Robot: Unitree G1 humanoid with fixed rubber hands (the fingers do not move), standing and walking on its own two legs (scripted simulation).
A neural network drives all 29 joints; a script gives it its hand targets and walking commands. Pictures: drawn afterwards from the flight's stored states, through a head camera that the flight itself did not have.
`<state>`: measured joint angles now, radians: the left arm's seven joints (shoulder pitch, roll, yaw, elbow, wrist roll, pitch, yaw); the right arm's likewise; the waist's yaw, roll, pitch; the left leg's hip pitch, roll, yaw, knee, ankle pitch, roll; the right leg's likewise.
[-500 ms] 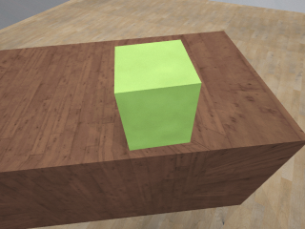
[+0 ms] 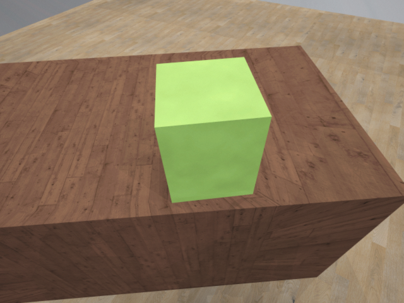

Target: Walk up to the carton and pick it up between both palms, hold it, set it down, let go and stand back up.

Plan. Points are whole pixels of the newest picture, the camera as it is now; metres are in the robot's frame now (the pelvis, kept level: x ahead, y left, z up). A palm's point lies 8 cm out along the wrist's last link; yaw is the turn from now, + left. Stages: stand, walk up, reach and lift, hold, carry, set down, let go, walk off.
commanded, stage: walk up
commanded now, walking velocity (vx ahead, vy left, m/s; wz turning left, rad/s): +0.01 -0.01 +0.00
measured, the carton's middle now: (206, 132) +0.47 +0.00 +0.07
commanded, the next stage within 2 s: stand in 0.88 s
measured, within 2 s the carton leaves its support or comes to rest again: neither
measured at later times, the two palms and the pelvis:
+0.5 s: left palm out of the picture +0.02 +0.18 -0.14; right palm out of the picture +0.00 -0.25 -0.14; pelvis +0.02 -0.04 +0.01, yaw +0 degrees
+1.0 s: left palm out of the picture +0.00 +0.18 -0.14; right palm out of the picture -0.03 -0.23 -0.14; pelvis +0.02 -0.03 +0.01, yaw +0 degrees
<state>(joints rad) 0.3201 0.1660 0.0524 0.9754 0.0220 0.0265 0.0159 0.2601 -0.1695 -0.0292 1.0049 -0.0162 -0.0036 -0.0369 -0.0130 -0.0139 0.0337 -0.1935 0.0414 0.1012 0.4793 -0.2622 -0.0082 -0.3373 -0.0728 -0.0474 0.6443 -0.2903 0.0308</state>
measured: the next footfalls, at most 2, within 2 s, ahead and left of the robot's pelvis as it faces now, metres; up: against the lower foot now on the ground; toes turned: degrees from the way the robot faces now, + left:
right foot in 0.04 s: +0.07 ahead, -0.12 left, +0.00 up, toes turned +8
